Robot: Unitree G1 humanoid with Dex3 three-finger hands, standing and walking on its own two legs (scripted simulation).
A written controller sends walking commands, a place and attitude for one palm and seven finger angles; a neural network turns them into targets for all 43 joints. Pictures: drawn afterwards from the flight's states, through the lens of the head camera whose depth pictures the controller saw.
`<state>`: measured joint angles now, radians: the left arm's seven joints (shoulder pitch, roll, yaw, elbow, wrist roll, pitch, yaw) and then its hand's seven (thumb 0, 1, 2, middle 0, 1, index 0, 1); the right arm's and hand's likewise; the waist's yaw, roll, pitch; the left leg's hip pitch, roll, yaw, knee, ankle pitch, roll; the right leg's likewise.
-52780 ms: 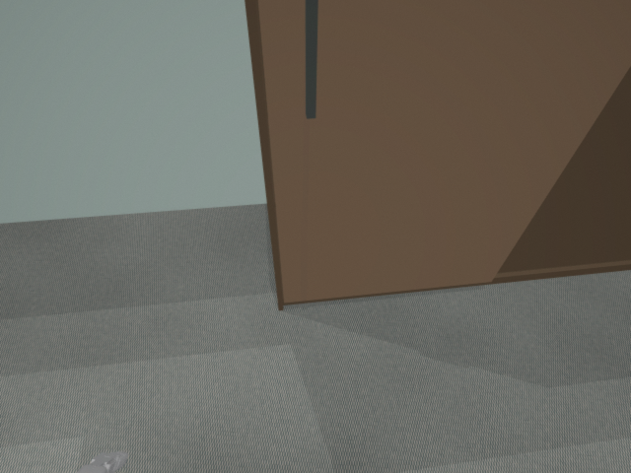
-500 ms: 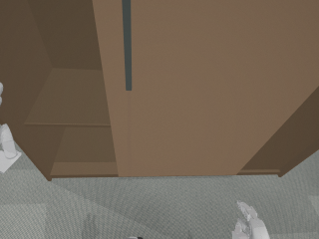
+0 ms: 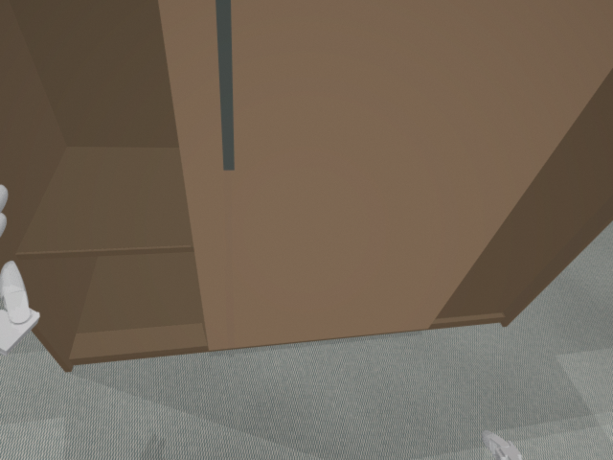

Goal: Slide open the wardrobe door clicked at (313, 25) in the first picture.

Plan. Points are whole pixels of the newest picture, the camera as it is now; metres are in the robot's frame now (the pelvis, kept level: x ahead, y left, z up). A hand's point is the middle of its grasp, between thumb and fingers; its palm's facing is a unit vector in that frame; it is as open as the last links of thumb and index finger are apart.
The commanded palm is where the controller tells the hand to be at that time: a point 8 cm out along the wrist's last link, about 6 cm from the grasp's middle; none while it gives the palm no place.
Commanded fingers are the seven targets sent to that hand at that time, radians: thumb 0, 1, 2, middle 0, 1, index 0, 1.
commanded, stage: stop stepping back and stand still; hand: left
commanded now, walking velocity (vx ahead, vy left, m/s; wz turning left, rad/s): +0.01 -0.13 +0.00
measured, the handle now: (225, 78) +0.57 +0.20 +0.22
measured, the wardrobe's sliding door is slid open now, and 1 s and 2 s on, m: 0.42 0.42 0.42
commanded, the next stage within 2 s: let the arm hang, fingers relaxed in 1.52 s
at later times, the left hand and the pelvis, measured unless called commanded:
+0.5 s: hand (34, 276) +0.23 +0.31 +0.16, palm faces +0.46 -0.81 -0.36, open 7.4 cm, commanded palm +0.15 +0.33 +0.19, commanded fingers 0.00 0.90 0.90 -0.20 -0.30 -0.20 -0.30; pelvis +0.02 +0.03 +0.01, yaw +1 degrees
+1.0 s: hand (55, 286) +0.22 +0.28 +0.16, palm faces +0.41 -0.80 -0.44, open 7.4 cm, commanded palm +0.16 +0.32 +0.19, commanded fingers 0.00 0.90 0.90 -0.20 -0.30 -0.20 -0.30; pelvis +0.02 +0.01 +0.02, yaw +1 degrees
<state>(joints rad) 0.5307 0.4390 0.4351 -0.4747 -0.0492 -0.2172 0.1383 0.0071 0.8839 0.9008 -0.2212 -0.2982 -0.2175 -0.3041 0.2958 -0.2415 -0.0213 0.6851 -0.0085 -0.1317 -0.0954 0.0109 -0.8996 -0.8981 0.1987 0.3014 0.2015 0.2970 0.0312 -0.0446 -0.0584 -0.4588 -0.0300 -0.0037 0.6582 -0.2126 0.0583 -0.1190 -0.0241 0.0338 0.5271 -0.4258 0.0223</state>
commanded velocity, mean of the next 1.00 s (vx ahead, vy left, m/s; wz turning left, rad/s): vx -0.01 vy -0.03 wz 0.00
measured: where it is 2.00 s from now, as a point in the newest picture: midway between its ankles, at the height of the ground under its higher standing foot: outside the picture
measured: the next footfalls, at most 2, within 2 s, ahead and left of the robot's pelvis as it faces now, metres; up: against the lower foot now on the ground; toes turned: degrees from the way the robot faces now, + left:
right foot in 0.20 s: +0.02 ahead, -0.08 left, +0.00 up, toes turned +0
left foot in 0.38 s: +0.07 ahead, +0.13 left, +0.00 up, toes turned +1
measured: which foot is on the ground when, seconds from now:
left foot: down 0.00-0.22, up 0.24-0.36, down 0.38-1.00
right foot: up 0.00-0.18, down 0.20-1.00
